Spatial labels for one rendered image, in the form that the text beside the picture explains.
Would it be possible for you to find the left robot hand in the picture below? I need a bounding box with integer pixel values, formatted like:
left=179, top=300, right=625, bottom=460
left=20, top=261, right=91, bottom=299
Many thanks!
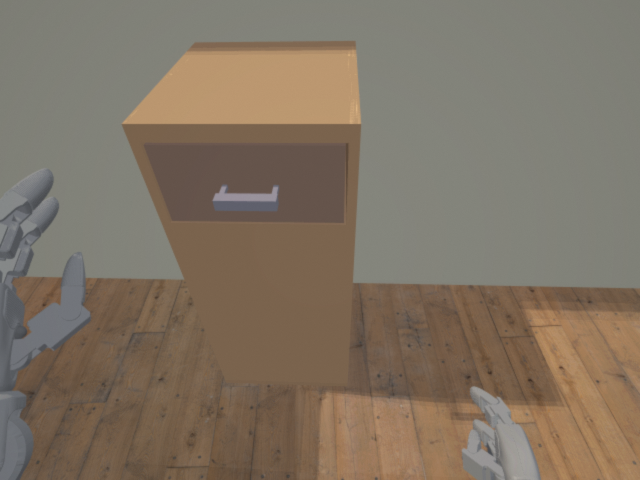
left=0, top=168, right=91, bottom=392

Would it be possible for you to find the robot left forearm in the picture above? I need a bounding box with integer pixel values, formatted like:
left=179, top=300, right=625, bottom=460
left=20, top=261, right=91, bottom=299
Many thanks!
left=0, top=391, right=34, bottom=480

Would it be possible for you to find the right robot hand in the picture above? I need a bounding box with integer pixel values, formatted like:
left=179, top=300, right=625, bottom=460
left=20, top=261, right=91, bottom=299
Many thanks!
left=462, top=386, right=541, bottom=480

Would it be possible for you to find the handle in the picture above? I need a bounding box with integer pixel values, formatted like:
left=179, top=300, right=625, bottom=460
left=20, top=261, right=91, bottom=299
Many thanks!
left=213, top=185, right=279, bottom=211

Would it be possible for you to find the cabinet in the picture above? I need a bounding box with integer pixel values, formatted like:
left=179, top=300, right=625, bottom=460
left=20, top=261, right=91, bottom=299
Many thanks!
left=122, top=41, right=361, bottom=386

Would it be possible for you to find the drawer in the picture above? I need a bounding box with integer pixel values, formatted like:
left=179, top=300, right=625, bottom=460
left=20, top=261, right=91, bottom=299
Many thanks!
left=144, top=143, right=346, bottom=223

